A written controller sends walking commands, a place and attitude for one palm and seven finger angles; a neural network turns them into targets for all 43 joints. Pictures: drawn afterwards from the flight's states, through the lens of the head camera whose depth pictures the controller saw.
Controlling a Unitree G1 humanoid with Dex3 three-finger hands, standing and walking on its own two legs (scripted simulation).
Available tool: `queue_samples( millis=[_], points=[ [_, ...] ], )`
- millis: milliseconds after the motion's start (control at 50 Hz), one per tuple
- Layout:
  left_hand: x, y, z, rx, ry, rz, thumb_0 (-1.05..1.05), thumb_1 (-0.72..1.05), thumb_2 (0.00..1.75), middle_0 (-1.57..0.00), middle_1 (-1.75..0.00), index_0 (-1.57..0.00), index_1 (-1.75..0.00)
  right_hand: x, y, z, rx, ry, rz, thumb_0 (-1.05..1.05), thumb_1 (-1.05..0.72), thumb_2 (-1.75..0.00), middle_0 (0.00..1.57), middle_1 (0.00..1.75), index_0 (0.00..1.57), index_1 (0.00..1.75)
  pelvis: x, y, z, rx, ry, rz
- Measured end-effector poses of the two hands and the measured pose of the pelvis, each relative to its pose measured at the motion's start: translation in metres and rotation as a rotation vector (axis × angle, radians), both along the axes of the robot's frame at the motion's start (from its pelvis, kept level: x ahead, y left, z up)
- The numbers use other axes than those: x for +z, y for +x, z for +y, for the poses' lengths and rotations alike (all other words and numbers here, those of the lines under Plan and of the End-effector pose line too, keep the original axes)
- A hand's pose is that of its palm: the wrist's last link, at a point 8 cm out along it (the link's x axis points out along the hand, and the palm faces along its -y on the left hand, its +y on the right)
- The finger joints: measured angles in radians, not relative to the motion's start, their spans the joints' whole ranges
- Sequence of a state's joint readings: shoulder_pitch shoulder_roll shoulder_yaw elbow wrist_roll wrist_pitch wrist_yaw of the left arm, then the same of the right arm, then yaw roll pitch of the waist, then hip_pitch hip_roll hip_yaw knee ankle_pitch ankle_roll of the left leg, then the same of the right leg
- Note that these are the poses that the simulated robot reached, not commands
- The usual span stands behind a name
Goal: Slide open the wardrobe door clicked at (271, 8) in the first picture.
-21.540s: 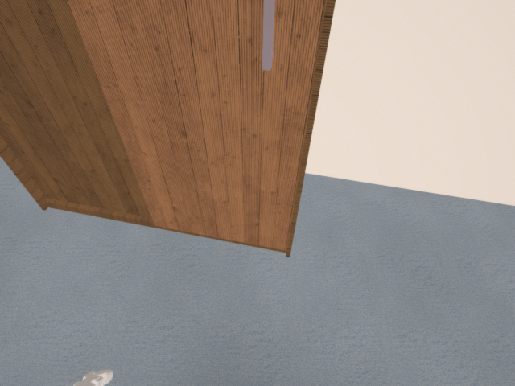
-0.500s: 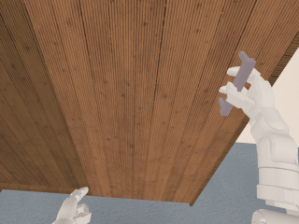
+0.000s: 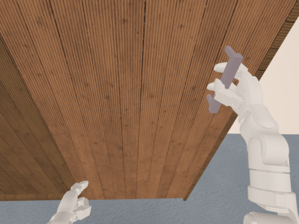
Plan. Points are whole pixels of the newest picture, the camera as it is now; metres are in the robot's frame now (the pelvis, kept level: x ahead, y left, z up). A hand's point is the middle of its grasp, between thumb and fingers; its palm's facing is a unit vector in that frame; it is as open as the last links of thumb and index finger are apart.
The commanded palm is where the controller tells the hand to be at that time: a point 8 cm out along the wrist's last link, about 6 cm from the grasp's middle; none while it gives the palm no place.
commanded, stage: tug the door sideways, standing still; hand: right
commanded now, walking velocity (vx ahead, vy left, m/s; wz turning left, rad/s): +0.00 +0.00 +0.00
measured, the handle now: (220, 81) +0.42 -0.16 +0.21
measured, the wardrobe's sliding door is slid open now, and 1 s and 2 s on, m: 0.00 0.13 0.31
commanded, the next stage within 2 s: step sideways, sliding the door along in 0.44 s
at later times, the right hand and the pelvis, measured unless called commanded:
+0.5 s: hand (199, 92) +0.36 -0.09 +0.22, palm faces -0.01 +1.00 -0.06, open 5.9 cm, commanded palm +0.33 -0.10 +0.22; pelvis -0.03 -0.01 +0.00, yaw -2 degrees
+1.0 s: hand (166, 91) +0.37 -0.02 +0.21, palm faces +0.00 +1.00 -0.07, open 5.8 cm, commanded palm +0.35 -0.06 +0.22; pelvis -0.03 +0.07 -0.02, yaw +0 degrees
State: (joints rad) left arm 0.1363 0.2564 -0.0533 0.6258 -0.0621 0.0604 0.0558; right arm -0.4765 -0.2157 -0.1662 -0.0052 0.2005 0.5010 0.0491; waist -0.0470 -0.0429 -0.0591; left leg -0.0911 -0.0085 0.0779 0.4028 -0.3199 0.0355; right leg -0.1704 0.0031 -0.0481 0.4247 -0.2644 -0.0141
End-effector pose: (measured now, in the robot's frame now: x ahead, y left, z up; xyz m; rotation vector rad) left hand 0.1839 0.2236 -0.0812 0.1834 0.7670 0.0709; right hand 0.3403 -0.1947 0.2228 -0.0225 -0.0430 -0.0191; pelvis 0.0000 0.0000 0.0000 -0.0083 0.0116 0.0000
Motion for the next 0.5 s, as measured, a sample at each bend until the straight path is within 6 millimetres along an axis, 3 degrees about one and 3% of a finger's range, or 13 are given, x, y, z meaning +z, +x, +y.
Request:
queue_samples(
  millis=[180,500],
  points=[
    [-0.004,-0.002,-0.021,-0.055,-0.026,-0.003,0.01,0.91,0.9,-0.2,-0.3,-0.2,-0.3,0.001,-0.002,0.008,-0.025,-0.024,0.004,0.0,-0.77,-0.82,0.35,1.39,0.28,1.4,-0.001,-0.008,-0.003,-0.024,-0.001,-0.014],
    [-0.016,-0.036,-0.032,-0.084,-0.041,0.066,0.01,0.91,0.9,-0.2,-0.3,-0.2,-0.3,0.001,-0.003,0.047,0.026,-0.039,-0.003,0.0,-0.78,-0.8,0.34,1.37,0.25,1.4,-0.001,-0.029,-0.008,-0.043,0.003,-0.029]
  ],
)
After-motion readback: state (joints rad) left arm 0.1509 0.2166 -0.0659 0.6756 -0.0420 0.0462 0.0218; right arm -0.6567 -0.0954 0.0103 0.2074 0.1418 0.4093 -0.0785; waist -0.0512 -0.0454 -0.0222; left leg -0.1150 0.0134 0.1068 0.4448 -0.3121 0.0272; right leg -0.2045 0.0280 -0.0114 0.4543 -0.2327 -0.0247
